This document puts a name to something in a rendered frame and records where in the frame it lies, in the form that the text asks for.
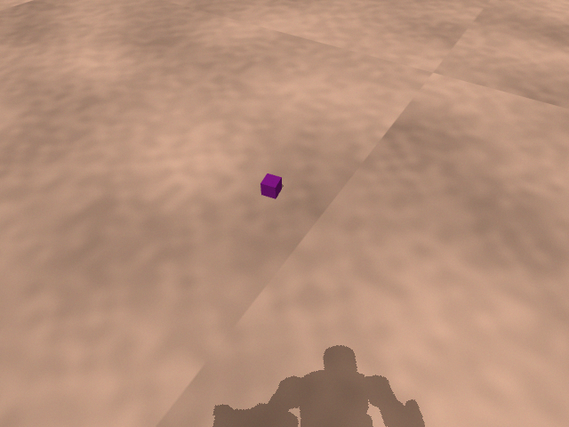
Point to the cube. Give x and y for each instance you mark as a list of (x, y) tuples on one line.
[(271, 185)]

